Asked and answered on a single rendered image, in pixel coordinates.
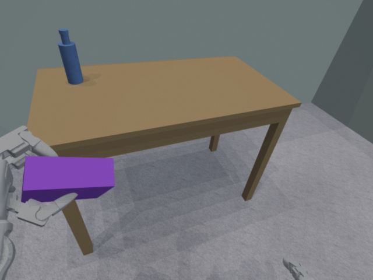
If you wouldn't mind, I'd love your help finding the sponge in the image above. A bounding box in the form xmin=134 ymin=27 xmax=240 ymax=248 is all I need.
xmin=21 ymin=156 xmax=115 ymax=203

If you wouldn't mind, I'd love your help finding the table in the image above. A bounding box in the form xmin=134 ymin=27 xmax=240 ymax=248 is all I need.
xmin=27 ymin=55 xmax=301 ymax=256

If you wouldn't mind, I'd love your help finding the right robot hand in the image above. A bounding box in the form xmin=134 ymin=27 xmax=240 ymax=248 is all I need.
xmin=283 ymin=257 xmax=314 ymax=280

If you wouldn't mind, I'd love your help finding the robot left forearm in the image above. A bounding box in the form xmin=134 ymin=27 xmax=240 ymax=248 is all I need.
xmin=0 ymin=220 xmax=16 ymax=280

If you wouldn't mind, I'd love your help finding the left robot hand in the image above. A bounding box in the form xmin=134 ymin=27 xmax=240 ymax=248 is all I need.
xmin=0 ymin=126 xmax=78 ymax=227

